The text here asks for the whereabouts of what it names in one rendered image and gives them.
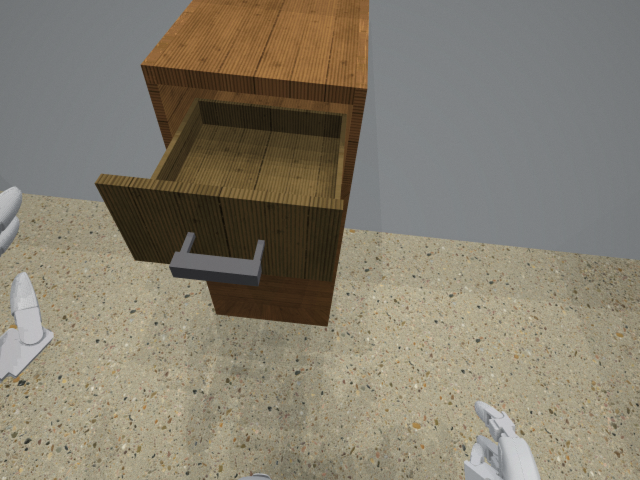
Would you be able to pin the left robot hand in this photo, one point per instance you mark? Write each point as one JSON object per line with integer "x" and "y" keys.
{"x": 18, "y": 348}

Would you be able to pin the cabinet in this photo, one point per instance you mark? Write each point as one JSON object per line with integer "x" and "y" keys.
{"x": 302, "y": 54}

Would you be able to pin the drawer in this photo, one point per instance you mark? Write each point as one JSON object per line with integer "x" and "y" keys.
{"x": 235, "y": 173}

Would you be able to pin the handle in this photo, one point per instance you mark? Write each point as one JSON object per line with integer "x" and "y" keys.
{"x": 216, "y": 268}

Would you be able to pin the right robot hand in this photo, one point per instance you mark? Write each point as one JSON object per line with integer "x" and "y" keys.
{"x": 512, "y": 459}

